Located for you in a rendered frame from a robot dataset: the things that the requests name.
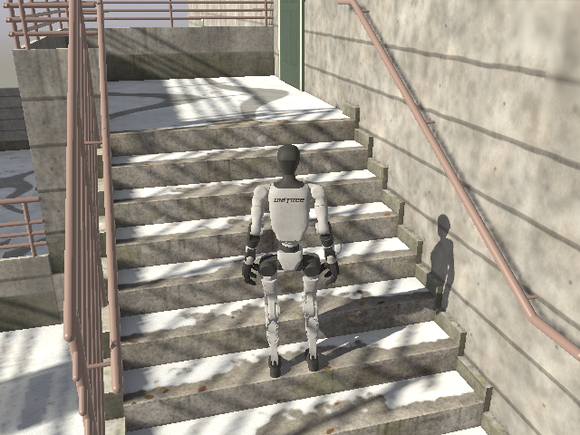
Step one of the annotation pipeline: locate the robot left hand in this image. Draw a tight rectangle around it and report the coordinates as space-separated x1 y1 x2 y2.
242 262 261 285

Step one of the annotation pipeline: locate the robot right forearm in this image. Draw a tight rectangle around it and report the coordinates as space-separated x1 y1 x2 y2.
320 221 337 264

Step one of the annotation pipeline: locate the robot left forearm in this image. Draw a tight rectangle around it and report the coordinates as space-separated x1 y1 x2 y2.
244 222 260 265

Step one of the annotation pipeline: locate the right robot foot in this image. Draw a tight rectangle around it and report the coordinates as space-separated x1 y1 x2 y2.
304 348 319 372

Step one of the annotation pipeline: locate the robot right upper arm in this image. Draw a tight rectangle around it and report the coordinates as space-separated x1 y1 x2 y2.
308 183 330 235

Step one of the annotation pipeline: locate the robot left upper arm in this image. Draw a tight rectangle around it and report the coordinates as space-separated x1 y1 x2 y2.
250 184 270 236

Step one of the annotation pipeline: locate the robot right hand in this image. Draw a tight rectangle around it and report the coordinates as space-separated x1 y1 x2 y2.
318 260 339 285

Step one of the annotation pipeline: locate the humanoid robot head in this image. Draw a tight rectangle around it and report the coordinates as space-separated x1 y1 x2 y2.
274 144 305 189

